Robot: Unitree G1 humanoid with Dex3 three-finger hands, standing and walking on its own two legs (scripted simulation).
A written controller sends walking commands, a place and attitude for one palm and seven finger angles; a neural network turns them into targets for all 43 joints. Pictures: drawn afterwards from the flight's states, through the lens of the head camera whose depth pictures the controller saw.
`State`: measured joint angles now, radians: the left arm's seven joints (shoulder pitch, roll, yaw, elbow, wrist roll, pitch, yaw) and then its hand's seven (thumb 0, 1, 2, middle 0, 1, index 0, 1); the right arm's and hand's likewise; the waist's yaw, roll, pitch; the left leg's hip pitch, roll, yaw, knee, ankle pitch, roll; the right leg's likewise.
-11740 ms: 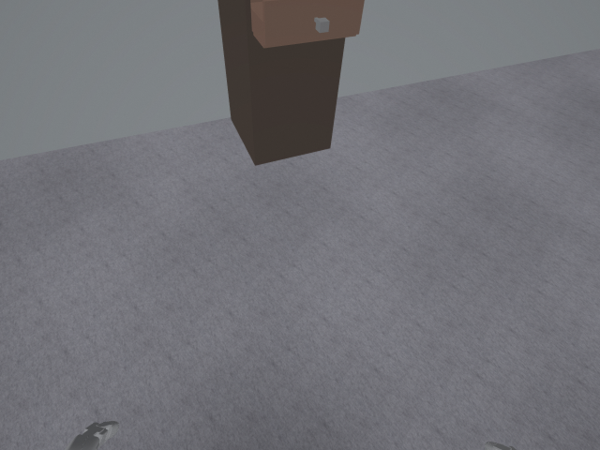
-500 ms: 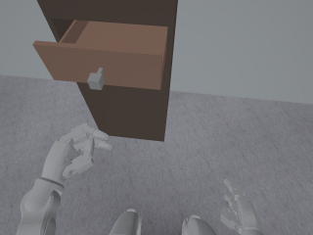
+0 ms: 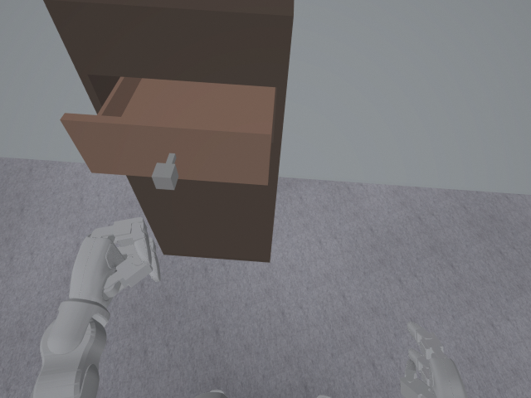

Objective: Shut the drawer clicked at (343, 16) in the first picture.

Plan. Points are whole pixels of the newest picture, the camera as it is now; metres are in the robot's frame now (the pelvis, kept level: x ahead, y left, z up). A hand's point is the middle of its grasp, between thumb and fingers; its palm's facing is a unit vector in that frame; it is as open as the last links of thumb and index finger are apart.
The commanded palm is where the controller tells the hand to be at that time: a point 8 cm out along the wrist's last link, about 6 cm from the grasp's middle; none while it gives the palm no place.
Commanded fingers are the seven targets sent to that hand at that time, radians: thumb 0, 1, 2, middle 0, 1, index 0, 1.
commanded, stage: raise the hand and make a fist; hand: left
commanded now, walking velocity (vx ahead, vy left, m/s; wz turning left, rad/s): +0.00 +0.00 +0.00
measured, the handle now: (168, 169) +0.51 +0.22 +0.00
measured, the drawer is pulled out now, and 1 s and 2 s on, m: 0.14 0.14 0.14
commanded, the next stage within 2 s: bring the fist close to the handle in 0.70 s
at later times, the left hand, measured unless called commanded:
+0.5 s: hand (146, 227) +0.31 +0.18 +0.10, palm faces -0.05 -1.00 -0.03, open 3.3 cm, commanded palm +0.28 +0.24 +0.10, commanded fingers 0.00 0.90 0.90 -1.40 -1.60 -1.40 -1.60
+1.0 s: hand (149, 228) +0.32 +0.19 +0.08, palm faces -0.01 -1.00 -0.01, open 3.3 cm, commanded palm +0.31 +0.24 +0.08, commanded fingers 0.00 0.90 0.90 -1.40 -1.60 -1.40 -1.60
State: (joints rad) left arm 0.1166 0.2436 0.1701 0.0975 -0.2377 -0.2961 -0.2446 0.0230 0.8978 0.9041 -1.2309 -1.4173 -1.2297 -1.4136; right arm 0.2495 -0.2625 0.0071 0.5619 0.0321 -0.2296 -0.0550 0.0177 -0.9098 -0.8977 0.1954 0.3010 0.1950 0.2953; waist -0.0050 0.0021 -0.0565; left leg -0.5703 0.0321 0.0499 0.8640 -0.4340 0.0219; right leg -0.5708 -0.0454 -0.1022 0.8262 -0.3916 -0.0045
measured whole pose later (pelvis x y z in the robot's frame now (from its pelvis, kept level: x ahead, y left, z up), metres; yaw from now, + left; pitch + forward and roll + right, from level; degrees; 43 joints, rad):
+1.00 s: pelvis -0.02 -0.02 +0.01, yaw +0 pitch +5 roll +0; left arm -0.24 0.31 0.26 0.52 -0.25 -0.25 -0.32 0.02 0.90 0.90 -1.40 -1.60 -1.40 -1.60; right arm 0.22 -0.26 0.05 0.61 0.04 -0.15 -0.08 0.02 -0.91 -0.90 0.20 0.30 0.20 0.30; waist -0.01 0.01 -0.01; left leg -0.49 0.04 0.04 0.75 -0.35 0.00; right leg -0.50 -0.03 -0.11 0.73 -0.33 -0.03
